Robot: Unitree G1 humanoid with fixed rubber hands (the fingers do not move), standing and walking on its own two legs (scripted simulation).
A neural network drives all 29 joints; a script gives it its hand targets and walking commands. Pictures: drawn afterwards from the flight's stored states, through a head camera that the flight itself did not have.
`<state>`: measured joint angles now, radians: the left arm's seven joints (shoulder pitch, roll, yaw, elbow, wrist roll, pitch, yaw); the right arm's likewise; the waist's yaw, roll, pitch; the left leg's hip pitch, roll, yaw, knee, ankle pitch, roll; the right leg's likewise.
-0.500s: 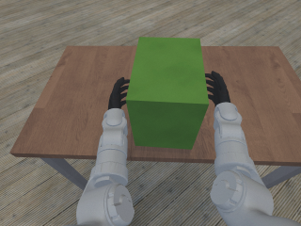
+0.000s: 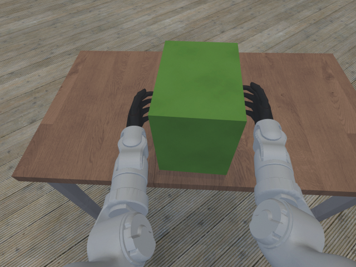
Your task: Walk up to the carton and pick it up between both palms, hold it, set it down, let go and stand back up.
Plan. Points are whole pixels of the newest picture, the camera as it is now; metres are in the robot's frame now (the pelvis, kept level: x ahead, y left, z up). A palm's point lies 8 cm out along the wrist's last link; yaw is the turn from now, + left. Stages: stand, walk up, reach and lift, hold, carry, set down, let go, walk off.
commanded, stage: set down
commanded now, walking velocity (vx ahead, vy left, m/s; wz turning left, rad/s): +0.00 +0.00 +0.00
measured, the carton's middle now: (196, 109) +0.51 -0.03 +0.03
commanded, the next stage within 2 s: none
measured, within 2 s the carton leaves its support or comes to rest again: neither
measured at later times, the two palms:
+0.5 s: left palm (135, 112) +0.45 +0.12 +0.09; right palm (260, 118) +0.44 -0.17 +0.07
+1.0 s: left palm (116, 113) +0.44 +0.16 +0.10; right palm (275, 105) +0.45 -0.19 +0.11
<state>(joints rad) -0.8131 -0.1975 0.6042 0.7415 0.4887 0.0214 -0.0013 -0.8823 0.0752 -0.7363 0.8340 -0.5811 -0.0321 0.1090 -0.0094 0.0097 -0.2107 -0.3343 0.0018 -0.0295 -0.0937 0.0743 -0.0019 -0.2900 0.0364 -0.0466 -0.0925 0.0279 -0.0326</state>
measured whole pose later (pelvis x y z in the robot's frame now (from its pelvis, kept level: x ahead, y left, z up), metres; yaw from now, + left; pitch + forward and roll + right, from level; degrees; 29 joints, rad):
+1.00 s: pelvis -0.01 -0.01 +0.00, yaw -4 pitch +19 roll +0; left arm -0.93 0.17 0.15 1.08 -0.14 0.03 0.14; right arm -1.04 -0.26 0.10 1.20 0.28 0.00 -0.09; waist 0.06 0.01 -0.23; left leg -0.41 0.03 0.04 0.11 -0.03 -0.03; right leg -0.38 0.06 0.02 0.10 -0.04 -0.04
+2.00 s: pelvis -0.04 -0.01 +0.00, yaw -3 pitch +11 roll -1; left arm -1.24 0.29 0.01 1.27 -0.27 0.14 0.13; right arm -1.33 -0.42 0.21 1.43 0.48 0.15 -0.01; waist 0.03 0.00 -0.16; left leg -0.39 0.04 0.01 0.33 -0.12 -0.02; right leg -0.34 0.07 -0.01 0.26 -0.12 -0.04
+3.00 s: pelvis -0.04 +0.00 +0.00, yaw -5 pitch +0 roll +0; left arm -0.41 0.07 0.07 0.71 -0.03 -0.07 0.16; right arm -0.55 -0.28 0.05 0.98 0.30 -0.13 0.02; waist 0.04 -0.03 -0.05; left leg -0.15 0.04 0.05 0.27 -0.12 -0.02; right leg -0.13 0.07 0.03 0.25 -0.13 -0.05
